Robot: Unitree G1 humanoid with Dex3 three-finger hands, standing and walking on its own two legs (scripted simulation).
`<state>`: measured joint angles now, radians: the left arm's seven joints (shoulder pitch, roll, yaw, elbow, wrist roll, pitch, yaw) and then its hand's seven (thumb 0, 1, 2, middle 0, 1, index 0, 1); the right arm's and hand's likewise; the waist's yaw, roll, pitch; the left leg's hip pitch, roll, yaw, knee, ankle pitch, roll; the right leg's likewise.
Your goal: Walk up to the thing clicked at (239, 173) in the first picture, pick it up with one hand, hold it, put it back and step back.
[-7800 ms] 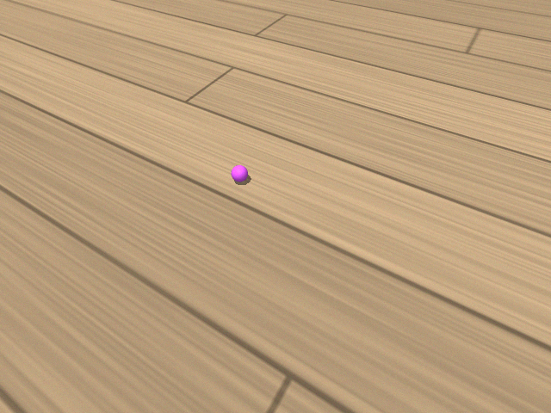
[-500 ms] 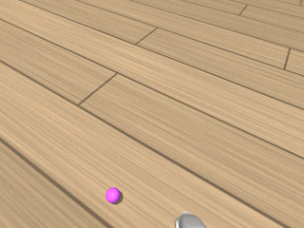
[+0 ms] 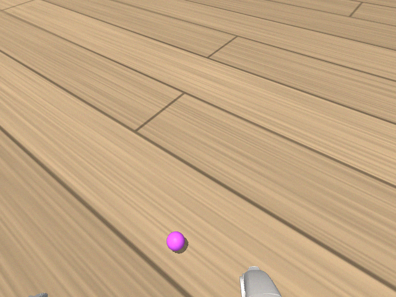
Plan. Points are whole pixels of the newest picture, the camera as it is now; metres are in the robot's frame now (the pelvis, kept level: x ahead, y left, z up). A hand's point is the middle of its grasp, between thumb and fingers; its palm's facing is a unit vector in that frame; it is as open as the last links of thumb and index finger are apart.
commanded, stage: walk up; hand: left
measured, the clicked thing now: (175, 241) +0.49 +0.15 -0.68
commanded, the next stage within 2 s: stand in 1.16 s
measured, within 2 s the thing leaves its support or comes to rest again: neither
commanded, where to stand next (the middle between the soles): +0.12 -0.04 m, yaw -7 degrees
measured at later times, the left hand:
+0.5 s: hand out of the picture +0.05 +0.24 -0.13, palm faces -0.13 -0.93 -0.34, open 7.4 cm
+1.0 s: hand out of the picture +0.06 +0.23 -0.10, palm faces -0.15 -0.93 -0.35, open 7.4 cm
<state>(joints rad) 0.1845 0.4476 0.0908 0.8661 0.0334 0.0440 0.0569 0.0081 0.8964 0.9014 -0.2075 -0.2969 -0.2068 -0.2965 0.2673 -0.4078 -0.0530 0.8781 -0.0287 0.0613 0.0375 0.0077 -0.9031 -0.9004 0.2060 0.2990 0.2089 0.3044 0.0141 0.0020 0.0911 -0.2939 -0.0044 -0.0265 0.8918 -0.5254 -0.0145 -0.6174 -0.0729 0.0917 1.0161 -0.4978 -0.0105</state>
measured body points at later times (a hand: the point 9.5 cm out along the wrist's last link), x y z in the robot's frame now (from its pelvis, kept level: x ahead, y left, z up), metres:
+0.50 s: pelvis -0.05 -0.01 +0.02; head -0.01 -0.01 +0.47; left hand +0.06 +0.28 -0.10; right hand +0.03 -0.34 -0.09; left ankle -0.03 +0.12 -0.69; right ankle -0.03 -0.13 -0.69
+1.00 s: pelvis -0.05 -0.01 +0.05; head -0.04 -0.02 +0.50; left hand +0.07 +0.28 -0.08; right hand -0.02 -0.33 -0.08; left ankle -0.03 +0.12 -0.69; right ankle -0.04 -0.14 -0.69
